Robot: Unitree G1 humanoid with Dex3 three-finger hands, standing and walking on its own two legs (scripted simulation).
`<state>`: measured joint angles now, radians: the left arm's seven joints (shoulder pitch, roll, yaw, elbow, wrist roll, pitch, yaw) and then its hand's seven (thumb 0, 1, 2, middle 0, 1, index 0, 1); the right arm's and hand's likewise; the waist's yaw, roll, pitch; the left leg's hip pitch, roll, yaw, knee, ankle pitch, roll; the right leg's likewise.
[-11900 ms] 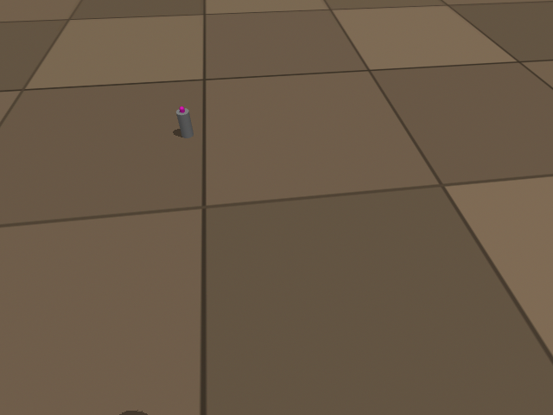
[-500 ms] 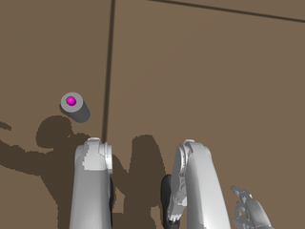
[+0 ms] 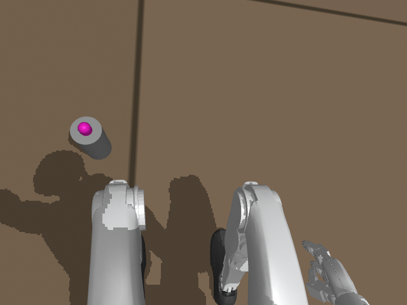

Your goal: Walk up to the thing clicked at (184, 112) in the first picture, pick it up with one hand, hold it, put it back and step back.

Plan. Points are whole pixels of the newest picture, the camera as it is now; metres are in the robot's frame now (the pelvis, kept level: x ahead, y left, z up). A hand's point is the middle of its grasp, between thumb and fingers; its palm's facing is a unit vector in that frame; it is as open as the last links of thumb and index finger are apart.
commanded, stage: approach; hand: left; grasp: from the side
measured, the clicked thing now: (92, 138) +0.45 +0.27 -0.28
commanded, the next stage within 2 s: close in in 0.42 s
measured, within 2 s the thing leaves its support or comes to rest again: neither
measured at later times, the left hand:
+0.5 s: hand (33, 142) +0.41 +0.36 -0.20, palm faces +0.18 -0.98 +0.03, open 17.6 cm
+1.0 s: hand (78, 148) +0.41 +0.28 -0.23, palm faces +0.17 -0.98 -0.01, open 17.7 cm
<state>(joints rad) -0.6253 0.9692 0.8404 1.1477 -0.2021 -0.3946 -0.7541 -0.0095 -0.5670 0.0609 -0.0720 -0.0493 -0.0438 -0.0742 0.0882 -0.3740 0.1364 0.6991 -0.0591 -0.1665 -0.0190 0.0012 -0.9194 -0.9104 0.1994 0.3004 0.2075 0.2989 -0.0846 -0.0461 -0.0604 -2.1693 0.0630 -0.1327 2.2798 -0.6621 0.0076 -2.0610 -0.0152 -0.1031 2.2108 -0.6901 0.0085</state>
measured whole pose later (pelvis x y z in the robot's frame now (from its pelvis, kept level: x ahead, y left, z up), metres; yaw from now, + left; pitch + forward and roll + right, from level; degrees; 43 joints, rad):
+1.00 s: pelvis -0.02 +0.01 -0.09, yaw -8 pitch +12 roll -15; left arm -0.56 0.81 0.59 1.36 -0.20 -1.02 -0.31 -0.01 -0.60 0.02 -0.07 -0.07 -0.06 -0.07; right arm -0.15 -0.38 0.44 0.59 -0.31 -0.04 0.11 0.00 -0.94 -0.91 0.20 0.30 0.21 0.30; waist -0.20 -0.23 0.25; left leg -2.24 0.06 -0.34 2.65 -0.67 0.01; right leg -2.07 0.06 -0.24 2.45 -0.62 0.05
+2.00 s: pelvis -0.02 +0.02 -0.09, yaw -10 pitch +10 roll -17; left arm -0.63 0.86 0.57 1.44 -0.13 -1.08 -0.09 0.00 -0.02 0.68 -0.67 -0.76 -0.67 -0.77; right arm -0.17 -0.38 0.52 0.54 -0.35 0.02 0.12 0.00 -0.88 -0.90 0.20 0.30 0.21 0.30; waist -0.23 -0.28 0.31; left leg -2.22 0.07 -0.39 2.67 -0.69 0.01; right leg -2.04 0.08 -0.27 2.42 -0.62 0.07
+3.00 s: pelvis +0.00 +0.01 -0.05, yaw -4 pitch +26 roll -11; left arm -0.49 0.57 0.47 0.88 -0.18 -0.64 -0.20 0.00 -0.36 1.11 -0.73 -1.03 -0.72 -1.04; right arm 0.01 -0.30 0.19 0.64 -0.14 0.05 0.09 0.00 -0.89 -0.90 0.20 0.30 0.21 0.30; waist -0.12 -0.07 0.01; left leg -2.26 0.06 -0.21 2.46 -0.69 0.01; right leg -2.12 0.01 -0.15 2.34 -0.70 0.02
